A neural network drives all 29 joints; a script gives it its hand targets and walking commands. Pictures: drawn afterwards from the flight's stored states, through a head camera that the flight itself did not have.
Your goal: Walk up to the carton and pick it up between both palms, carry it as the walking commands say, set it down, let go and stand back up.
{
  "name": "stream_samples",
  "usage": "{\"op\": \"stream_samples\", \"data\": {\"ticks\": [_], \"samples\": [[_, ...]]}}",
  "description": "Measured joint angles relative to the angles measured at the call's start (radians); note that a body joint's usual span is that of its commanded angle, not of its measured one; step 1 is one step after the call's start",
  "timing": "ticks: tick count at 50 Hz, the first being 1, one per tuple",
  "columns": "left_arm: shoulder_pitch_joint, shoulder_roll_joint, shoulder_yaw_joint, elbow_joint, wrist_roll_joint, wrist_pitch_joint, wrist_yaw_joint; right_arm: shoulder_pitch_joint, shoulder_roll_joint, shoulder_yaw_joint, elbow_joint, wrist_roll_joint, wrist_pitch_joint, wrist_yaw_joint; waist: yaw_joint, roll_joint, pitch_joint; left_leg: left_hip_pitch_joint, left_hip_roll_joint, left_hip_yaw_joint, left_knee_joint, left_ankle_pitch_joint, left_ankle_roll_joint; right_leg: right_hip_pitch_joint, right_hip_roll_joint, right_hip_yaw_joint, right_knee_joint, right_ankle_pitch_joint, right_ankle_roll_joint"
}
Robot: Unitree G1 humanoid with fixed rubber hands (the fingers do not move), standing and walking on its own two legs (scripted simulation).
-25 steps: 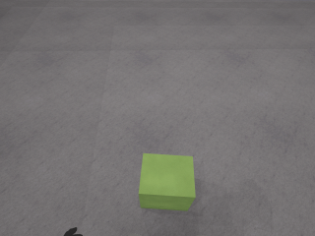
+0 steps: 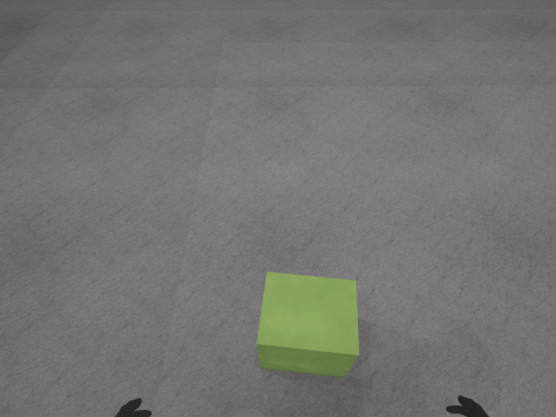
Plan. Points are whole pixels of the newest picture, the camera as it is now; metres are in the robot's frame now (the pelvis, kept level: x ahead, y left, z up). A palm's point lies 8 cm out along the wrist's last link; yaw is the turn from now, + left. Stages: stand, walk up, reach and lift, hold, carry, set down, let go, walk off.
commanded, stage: walk up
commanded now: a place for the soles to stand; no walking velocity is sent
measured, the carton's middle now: (306, 326) +0.44 -0.07 -0.62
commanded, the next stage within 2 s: reach and lift in 1.16 s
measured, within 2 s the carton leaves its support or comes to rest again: neither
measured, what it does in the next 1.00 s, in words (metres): stands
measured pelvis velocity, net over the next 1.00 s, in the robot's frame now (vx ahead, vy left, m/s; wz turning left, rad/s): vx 0.00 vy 0.01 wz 0.07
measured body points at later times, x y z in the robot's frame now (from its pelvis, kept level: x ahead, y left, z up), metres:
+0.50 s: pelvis -0.01 +0.00 +0.01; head +0.00 +0.01 +0.46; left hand +0.02 +0.28 -0.14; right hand +0.07 -0.26 -0.12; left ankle +0.03 +0.14 -0.72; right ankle +0.01 -0.13 -0.72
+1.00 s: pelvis +0.00 +0.01 +0.00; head +0.01 +0.02 +0.45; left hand +0.05 +0.28 -0.14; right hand +0.10 -0.25 -0.12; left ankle +0.03 +0.14 -0.72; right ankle +0.01 -0.13 -0.72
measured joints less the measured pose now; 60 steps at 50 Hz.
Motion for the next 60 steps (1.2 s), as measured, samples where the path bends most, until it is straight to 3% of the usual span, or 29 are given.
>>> {"op": "stream_samples", "data": {"ticks": [4,8,14,16,25,37,60], "samples": [[-0.004,-0.009,0.000,-0.008,0.004,0.011,0.000,0.006,-0.011,-0.003,0.002,-0.002,0.010,0.003,-0.012,0.008,-0.003,-0.014,0.015,0.045,0.037,-0.017,0.015,0.005,-0.010,-0.020,0.025,-0.016,0.002],[0.005,-0.003,0.003,-0.004,0.005,0.023,-0.003,0.025,0.005,0.001,0.010,-0.009,0.011,0.011,-0.011,-0.020,-0.002,0.000,0.005,0.065,0.010,0.003,0.018,0.006,-0.026,-0.007,0.025,-0.016,0.001],[0.026,0.019,0.004,0.009,0.002,-0.001,-0.007,0.059,0.027,0.006,0.030,0.002,0.015,0.009,-0.012,-0.048,-0.004,0.015,-0.006,0.037,-0.093,0.070,0.015,0.015,-0.001,0.030,-0.046,0.007,-0.017],[0.038,0.020,0.002,0.018,0.003,-0.009,-0.002,0.057,0.023,0.003,0.036,0.002,0.014,0.010,-0.007,-0.047,0.001,0.021,-0.010,0.033,-0.107,0.080,0.011,0.022,-0.004,0.029,-0.062,0.042,-0.006],[0.087,-0.008,-0.010,0.056,0.002,-0.007,-0.001,0.020,0.015,0.001,0.060,-0.004,0.001,0.012,0.001,-0.002,-0.003,0.021,0.002,0.029,-0.086,0.067,0.009,0.033,0.010,0.024,-0.065,0.035,-0.002],[0.052,0.004,0.002,0.033,-0.001,-0.013,-0.002,0.025,0.038,0.010,0.091,-0.001,0.002,0.008,-0.001,-0.033,-0.004,0.015,-0.011,0.027,-0.109,0.076,0.015,0.024,-0.005,0.021,-0.073,0.032,0.003],[0.065,-0.003,0.002,0.011,-0.001,0.003,0.001,-0.040,0.030,0.013,0.068,0.002,0.025,0.007,0.008,-0.011,-0.011,0.011,-0.004,0.029,-0.082,0.056,0.010,0.022,0.001,0.019,-0.053,0.021,0.001]]}}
